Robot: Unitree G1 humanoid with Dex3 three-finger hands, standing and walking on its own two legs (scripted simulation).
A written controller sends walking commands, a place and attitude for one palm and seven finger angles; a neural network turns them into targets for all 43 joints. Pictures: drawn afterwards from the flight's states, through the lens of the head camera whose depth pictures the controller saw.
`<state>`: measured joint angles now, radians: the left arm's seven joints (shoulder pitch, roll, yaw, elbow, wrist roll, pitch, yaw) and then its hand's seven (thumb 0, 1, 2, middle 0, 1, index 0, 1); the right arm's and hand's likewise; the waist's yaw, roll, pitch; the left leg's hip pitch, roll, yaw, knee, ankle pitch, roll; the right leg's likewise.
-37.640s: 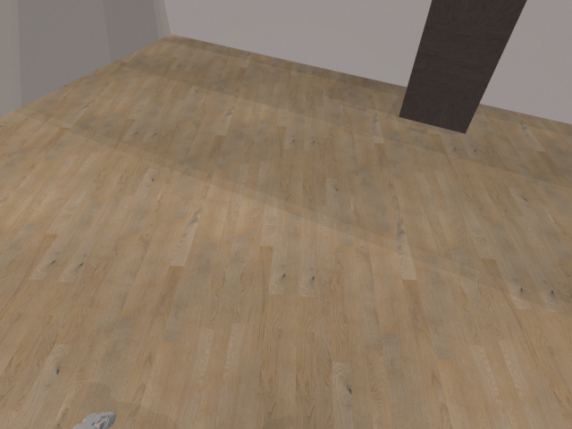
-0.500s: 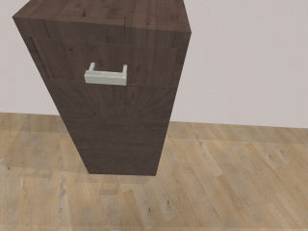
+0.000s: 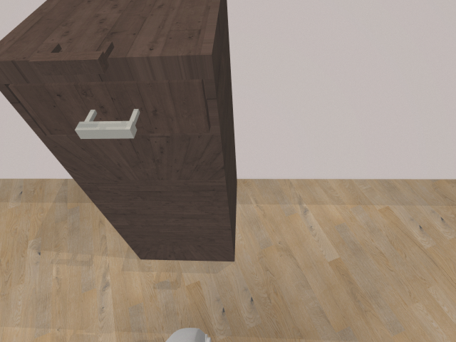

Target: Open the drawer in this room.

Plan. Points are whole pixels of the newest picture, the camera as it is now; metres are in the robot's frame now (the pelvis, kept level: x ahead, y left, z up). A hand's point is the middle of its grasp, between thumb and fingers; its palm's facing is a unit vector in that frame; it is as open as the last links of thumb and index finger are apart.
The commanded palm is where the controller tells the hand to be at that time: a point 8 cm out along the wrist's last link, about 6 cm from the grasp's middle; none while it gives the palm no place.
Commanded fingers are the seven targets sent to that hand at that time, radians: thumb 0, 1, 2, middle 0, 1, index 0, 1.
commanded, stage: come to a stop and stand still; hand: left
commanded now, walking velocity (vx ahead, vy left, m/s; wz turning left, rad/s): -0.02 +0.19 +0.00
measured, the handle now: (110, 122) +0.50 +0.27 +0.11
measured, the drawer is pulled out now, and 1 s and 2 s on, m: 0.00 0.00 0.00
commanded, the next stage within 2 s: look again from close up in 0.78 s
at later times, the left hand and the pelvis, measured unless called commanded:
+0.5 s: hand out of the picture +0.00 +0.23 -0.17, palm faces +0.10 -0.97 -0.23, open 7.4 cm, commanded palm none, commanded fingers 0.00 0.90 0.90 -0.20 -0.30 -0.20 -0.30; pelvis -0.02 +0.04 +0.00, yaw +2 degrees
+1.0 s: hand out of the picture -0.03 +0.21 -0.17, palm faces +0.02 -0.98 -0.19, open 7.3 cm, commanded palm none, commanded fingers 0.00 0.90 0.90 -0.20 -0.30 -0.20 -0.30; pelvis -0.03 +0.04 +0.00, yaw +1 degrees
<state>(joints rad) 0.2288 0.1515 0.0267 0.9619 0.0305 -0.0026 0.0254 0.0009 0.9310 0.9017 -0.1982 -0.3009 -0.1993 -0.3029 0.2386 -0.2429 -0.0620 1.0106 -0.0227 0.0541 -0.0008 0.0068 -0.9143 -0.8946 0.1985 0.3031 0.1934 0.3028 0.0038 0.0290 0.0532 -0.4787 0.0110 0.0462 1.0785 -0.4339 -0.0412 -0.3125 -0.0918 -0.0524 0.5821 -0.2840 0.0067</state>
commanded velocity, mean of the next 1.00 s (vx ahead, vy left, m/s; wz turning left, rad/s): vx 0.00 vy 0.02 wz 0.00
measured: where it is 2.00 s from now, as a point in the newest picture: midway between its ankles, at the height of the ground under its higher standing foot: outside the picture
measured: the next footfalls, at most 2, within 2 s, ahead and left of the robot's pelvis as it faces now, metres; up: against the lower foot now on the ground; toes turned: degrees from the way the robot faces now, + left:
left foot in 0.26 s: +0.02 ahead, +0.15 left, +0.00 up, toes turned +2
right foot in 0.54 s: +0.00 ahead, -0.06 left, +0.00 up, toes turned -2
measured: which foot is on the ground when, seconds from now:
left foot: up 0.00-0.24, down 0.26-1.00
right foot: down 0.00-0.26, up 0.28-0.52, down 0.54-1.00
